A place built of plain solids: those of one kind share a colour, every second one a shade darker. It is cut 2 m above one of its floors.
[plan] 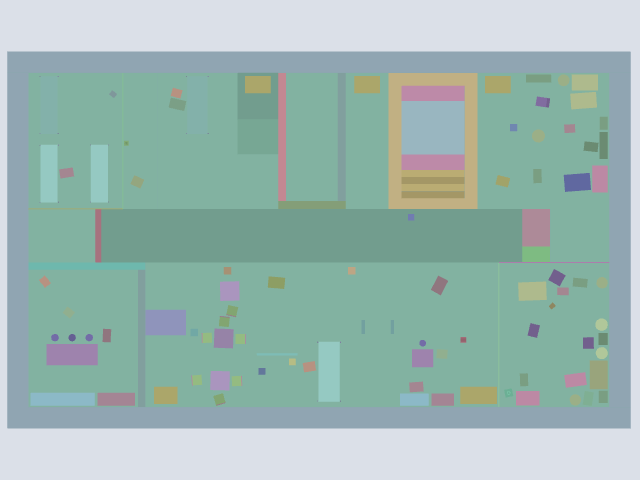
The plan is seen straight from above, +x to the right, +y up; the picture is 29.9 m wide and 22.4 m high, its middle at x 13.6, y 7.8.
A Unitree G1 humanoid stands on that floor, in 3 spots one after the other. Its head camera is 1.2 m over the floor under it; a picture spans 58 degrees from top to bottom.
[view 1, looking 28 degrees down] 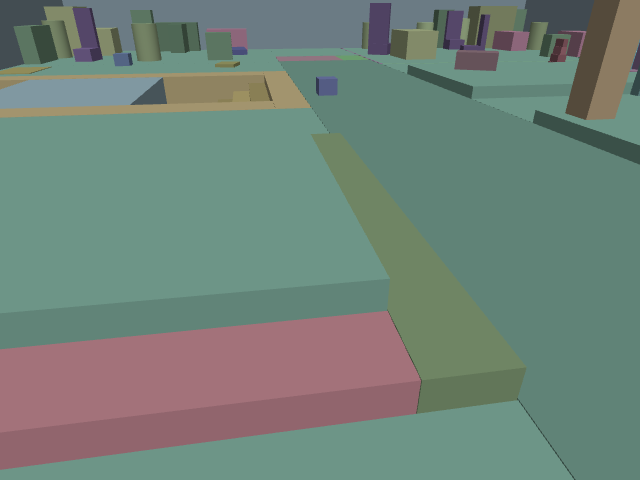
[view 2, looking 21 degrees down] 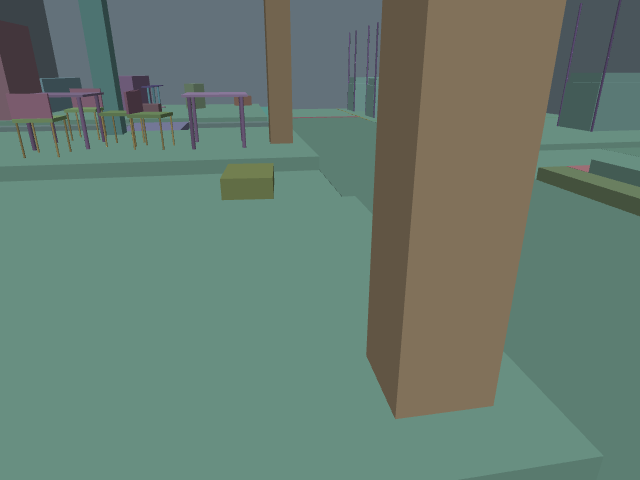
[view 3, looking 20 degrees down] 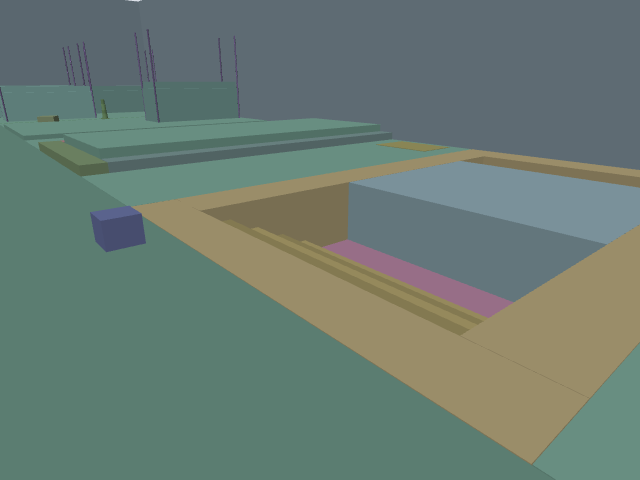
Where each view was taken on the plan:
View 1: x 10.70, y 10.10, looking -9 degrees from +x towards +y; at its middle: floor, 1.92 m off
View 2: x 16.30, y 5.76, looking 170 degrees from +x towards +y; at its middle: floor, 2.93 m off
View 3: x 21.34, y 8.00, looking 140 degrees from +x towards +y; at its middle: floor_rim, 5.47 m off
